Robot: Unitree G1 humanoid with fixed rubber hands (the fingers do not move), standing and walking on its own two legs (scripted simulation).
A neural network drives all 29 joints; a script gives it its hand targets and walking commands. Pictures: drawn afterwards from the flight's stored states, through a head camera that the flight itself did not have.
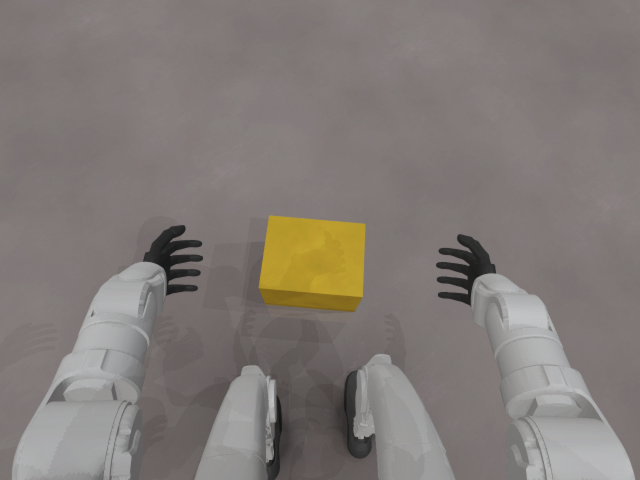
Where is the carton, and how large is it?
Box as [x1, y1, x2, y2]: [259, 215, 364, 311]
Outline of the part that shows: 269,215 259,282 259,289 265,303 353,311 362,297 364,224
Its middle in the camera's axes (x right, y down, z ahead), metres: -0.02 +0.08 +1.07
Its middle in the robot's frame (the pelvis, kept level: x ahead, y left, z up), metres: +0.54 -0.01 -0.59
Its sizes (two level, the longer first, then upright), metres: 0.255 0.197 0.183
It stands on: the floor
